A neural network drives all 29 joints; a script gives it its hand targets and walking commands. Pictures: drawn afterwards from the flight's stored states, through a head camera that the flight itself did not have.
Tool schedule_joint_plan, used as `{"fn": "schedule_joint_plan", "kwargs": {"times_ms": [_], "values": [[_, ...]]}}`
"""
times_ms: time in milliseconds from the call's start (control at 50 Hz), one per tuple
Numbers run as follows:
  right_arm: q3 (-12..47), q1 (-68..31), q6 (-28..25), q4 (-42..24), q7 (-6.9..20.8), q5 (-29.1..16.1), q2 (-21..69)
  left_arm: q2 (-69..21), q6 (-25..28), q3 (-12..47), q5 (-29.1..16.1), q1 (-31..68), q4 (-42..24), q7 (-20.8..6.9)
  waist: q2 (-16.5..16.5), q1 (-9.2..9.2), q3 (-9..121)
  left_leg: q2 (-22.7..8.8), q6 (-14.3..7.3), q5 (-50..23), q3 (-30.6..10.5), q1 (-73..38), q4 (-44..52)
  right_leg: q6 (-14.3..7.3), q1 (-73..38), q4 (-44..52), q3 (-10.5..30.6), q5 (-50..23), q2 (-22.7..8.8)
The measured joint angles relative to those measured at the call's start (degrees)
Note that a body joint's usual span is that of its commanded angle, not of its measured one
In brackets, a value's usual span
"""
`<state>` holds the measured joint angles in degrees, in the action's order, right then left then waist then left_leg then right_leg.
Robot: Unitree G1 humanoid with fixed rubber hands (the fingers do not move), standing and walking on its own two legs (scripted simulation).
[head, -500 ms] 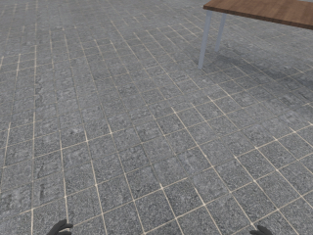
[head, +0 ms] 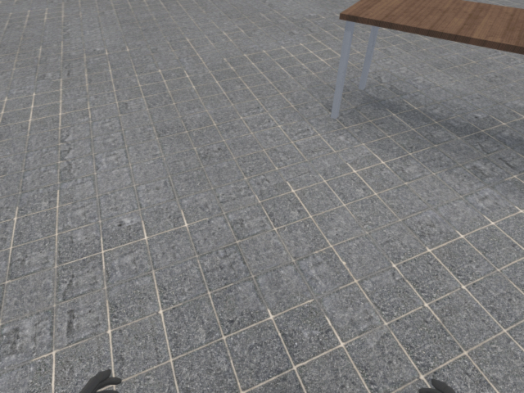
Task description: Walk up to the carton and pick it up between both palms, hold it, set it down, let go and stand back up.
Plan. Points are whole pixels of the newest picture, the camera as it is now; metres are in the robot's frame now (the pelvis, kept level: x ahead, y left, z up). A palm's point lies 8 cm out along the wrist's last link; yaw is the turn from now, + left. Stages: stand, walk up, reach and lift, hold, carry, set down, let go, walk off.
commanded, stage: stand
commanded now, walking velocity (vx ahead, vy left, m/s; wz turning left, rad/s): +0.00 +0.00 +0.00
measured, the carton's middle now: out of the picture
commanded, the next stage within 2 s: walk up in 1.64 s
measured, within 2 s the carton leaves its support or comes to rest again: neither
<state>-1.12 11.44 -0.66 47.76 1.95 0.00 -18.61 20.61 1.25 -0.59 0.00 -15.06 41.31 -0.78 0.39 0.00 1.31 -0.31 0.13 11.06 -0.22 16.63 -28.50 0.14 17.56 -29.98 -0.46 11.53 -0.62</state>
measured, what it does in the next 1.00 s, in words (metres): stands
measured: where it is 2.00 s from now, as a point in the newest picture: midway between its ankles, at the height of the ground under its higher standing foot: outside the picture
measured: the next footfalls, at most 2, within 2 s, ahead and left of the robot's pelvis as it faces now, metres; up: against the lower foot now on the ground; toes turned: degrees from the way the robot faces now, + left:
none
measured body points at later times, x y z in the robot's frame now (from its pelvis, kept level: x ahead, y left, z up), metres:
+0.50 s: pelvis +0.00 +0.00 +0.00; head -0.01 -0.01 +0.45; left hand +0.11 +0.29 -0.09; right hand +0.12 -0.28 -0.11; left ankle +0.05 +0.13 -0.73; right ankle +0.05 -0.12 -0.73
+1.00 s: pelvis +0.00 +0.00 +0.00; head +0.00 -0.01 +0.45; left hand +0.11 +0.29 -0.09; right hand +0.12 -0.29 -0.12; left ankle +0.05 +0.13 -0.73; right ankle +0.05 -0.12 -0.73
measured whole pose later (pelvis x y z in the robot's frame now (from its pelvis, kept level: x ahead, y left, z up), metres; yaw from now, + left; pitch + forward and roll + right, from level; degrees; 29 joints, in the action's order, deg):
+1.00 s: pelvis +0.00 +0.00 +0.00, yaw +0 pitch -1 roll +1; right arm -1.1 11.4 -0.7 49.4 1.8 0.0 -18.7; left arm 20.7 1.3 -0.6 0.0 -15.5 42.9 -0.8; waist 0.4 0.0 1.4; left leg -0.3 0.1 10.6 -0.2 16.1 -27.0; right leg 0.1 17.4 -29.3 -0.5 11.5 -0.7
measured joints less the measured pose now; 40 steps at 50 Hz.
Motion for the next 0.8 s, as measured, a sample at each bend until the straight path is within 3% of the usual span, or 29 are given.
{"fn": "schedule_joint_plan", "kwargs": {"times_ms": [800], "values": [[0.0, 0.0, 0.0, 1.5, -0.2, 0.0, -0.1, 0.2, 0.0, 0.0, 0.0, -0.4, 1.1, 0.0, 0.0, 0.0, 0.1, 0.0, 0.0, -0.4, 0.0, -0.2, 0.8, 0.0, -0.1, 0.6, 0.0, -0.3, 0.0]]}}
